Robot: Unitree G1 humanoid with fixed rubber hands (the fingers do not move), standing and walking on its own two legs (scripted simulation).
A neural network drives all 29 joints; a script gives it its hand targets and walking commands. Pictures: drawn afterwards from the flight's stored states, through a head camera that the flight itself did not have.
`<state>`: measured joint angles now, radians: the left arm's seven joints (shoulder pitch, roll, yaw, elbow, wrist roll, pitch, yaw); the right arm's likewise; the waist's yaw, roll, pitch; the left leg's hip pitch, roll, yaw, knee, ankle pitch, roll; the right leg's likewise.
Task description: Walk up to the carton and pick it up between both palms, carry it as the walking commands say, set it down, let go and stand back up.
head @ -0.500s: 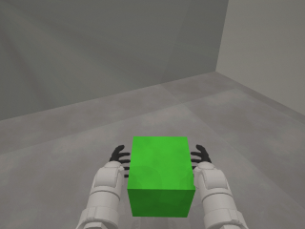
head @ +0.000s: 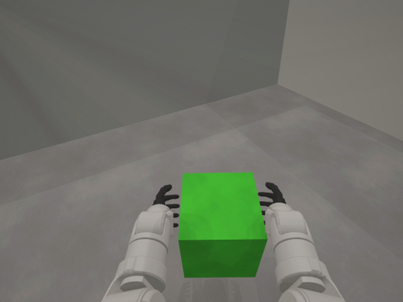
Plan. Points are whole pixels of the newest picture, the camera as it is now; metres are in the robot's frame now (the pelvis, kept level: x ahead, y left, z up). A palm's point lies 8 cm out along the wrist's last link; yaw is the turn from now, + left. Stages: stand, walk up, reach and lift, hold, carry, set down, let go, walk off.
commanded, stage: reach and lift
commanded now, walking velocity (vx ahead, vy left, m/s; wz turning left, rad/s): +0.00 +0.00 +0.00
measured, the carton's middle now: (218, 224) +0.35 -0.02 -0.03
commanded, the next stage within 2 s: hold in 0.52 s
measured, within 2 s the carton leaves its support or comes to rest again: neither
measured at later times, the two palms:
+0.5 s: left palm (145, 221) +0.30 +0.14 +0.06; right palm (263, 209) +0.32 -0.12 +0.06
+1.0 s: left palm (151, 220) +0.30 +0.12 +0.06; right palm (269, 219) +0.30 -0.13 +0.05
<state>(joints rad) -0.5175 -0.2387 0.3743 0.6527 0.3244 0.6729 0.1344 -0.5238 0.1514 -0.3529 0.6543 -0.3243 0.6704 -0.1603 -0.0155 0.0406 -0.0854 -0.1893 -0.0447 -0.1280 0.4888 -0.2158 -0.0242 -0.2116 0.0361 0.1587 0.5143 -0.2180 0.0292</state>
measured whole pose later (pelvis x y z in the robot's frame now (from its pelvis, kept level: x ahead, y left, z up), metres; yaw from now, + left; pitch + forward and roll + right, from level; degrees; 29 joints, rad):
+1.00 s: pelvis +0.00 +0.00 +0.00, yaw +0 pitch -6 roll +0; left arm -0.41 -0.20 0.26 0.54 0.28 0.73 0.15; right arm -0.42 0.20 -0.26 0.54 -0.27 0.73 -0.24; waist -0.01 0.03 -0.10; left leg -0.16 -0.04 -0.12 0.48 -0.22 -0.02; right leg -0.18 0.03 0.15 0.49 -0.22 0.03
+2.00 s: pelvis +0.01 +0.00 +0.00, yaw +0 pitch -5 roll +0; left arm -0.36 -0.18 0.20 0.50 0.26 0.74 0.10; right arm -0.37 0.18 -0.23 0.51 -0.24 0.73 -0.23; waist -0.01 0.03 -0.10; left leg -0.15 -0.03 -0.12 0.46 -0.22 -0.02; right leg -0.16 0.03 0.14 0.46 -0.21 0.03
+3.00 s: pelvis -0.03 -0.05 -0.01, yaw +30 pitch +6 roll +1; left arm -0.76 -0.23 0.33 0.06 0.08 1.17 0.36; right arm -0.85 0.12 -0.27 0.08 -0.09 1.24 -0.39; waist -0.04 0.06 0.17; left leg -0.61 -0.05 0.04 0.84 -0.44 0.00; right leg -0.34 -0.07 -0.15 0.66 -0.42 -0.03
